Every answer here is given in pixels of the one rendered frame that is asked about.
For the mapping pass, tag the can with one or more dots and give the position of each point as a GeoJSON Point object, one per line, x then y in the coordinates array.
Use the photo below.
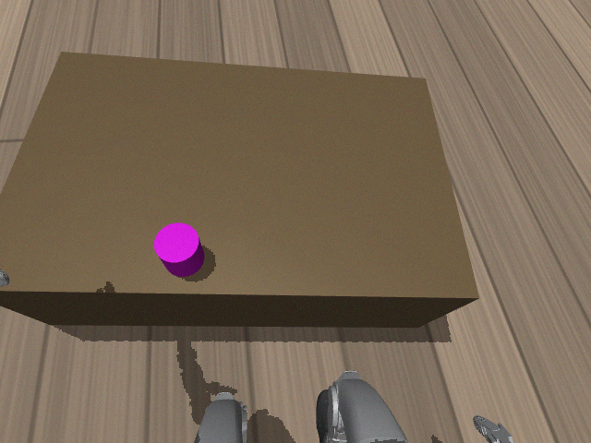
{"type": "Point", "coordinates": [179, 248]}

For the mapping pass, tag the right robot hand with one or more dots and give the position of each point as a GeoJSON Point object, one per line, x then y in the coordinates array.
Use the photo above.
{"type": "Point", "coordinates": [492, 432]}

